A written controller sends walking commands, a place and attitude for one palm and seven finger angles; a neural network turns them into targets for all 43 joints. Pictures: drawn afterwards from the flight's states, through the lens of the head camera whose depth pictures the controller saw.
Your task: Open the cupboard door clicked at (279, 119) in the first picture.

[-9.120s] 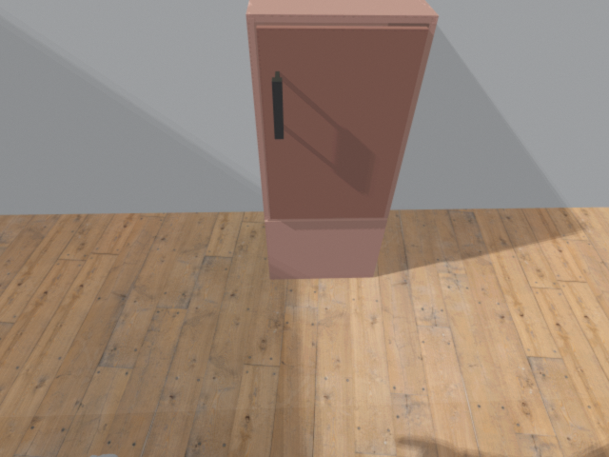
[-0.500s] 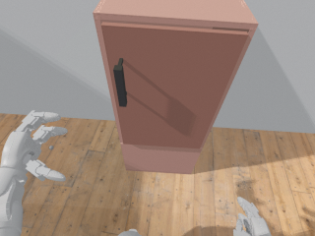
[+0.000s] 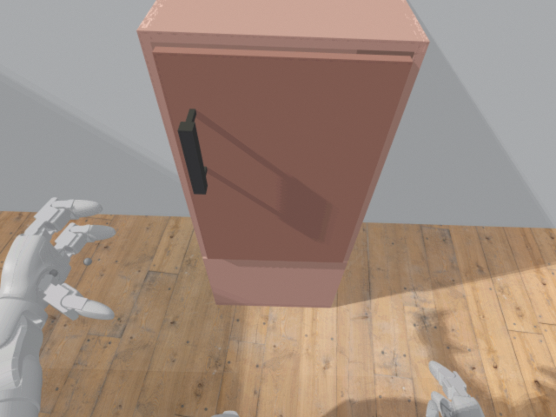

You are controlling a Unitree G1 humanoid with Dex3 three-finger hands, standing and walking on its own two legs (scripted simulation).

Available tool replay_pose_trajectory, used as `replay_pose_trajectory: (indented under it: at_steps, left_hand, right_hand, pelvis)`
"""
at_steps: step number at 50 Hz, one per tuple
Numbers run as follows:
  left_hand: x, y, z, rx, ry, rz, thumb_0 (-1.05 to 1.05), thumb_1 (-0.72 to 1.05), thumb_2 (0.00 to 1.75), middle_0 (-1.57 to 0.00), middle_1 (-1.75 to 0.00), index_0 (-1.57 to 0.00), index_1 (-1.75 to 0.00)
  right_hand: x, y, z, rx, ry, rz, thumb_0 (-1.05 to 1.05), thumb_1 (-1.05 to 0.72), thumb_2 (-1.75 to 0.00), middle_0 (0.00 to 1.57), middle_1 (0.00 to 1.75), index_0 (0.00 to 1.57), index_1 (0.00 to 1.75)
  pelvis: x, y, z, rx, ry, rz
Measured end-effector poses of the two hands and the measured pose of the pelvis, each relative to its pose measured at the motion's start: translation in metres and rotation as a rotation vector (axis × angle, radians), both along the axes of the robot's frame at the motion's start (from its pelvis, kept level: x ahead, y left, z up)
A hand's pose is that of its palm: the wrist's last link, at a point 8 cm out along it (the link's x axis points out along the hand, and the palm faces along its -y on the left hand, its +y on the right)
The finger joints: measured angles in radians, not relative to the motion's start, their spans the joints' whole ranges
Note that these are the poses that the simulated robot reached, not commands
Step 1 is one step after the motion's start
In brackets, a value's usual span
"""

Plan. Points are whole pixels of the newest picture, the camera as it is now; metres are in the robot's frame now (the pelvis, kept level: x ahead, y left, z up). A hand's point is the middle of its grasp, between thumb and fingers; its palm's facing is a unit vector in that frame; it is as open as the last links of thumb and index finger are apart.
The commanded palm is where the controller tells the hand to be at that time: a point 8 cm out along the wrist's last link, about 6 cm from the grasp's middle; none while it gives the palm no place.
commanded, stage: raise the hand with hooked fingers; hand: left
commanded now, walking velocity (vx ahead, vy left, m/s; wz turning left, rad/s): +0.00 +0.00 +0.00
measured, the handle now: (196, 153) +0.53 +0.18 +0.06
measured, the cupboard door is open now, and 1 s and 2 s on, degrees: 0 0 0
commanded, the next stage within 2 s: move the hooked fingers beside the handle in 0.02 s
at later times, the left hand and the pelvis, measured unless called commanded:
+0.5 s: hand (112, 236) +0.33 +0.25 +0.08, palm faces +0.06 -1.00 -0.02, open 14.0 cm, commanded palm +0.31 +0.30 +0.08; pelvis +0.00 -0.02 +0.00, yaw +0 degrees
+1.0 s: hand (131, 204) +0.39 +0.25 +0.08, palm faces +0.04 -1.00 -0.01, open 14.0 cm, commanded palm +0.37 +0.29 +0.07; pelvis +0.00 +0.00 +0.00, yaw -1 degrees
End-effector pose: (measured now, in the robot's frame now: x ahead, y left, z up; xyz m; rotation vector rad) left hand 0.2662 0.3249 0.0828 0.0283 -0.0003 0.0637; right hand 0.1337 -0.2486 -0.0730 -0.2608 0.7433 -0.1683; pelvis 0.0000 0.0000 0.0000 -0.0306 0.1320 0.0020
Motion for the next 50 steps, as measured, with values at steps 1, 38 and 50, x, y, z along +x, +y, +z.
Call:
replay_pose_trajectory:
  at_steps: [1,38,50]
  left_hand:
    - [0.0,-0.001,0.0,0.0,0.001,0.001,-0.01,-0.5,0.3,-0.3,-1.2,-0.3,-1.2]
    - [0.076,-0.026,-0.003,-0.012,0.003,-0.026,-0.01,-0.5,0.3,-0.3,-1.2,-0.3,-1.2]
    - [0.101,-0.024,-0.002,-0.02,-0.01,-0.023,-0.01,-0.5,0.3,-0.3,-1.2,-0.3,-1.2]
  right_hand:
    - [0.001,0.0,0.0,0.003,-0.002,0.002,0.01,-0.9,-0.9,0.2,0.3,0.2,0.3]
    - [-0.048,-0.028,-0.021,-0.012,0.187,-0.1,0.01,-0.9,-0.9,0.2,0.3,0.2,0.3]
    - [-0.06,-0.018,-0.023,-0.008,0.236,-0.122,0.01,-0.9,-0.9,0.2,0.3,0.2,0.3]
  pelvis:
    - [0.0,-0.001,0.0,0.001,-0.001,0.001]
    - [-0.001,-0.011,-0.003,0.011,0.045,-0.015]
    - [0.0,-0.003,-0.005,0.004,0.064,-0.024]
